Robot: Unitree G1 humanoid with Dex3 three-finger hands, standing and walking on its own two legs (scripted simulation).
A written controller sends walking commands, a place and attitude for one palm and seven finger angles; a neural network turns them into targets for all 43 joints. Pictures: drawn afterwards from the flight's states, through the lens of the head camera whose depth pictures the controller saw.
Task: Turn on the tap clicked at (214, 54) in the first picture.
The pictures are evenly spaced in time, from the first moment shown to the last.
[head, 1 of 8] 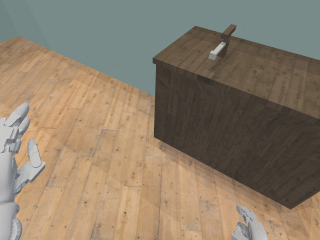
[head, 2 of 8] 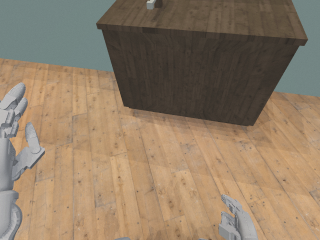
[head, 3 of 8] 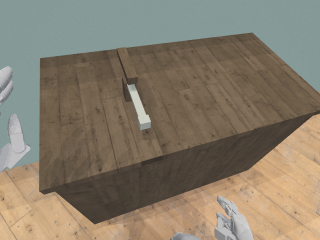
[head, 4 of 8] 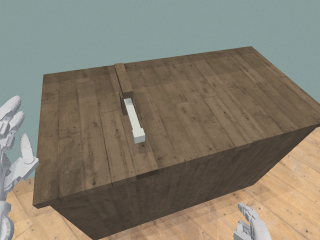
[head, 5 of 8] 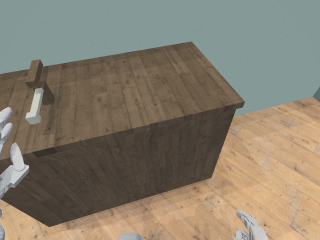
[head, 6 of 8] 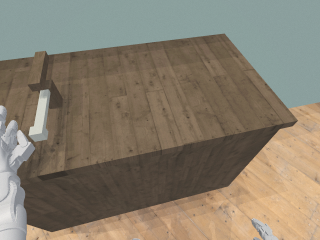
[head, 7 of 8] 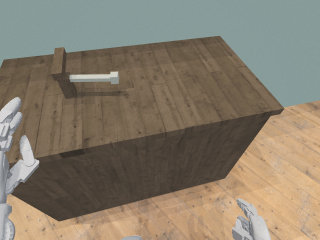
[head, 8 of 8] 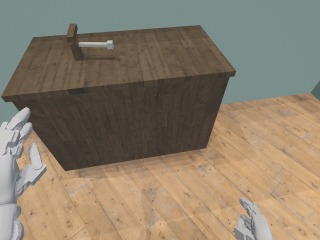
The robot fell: no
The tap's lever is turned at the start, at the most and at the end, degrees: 0 79 79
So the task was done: yes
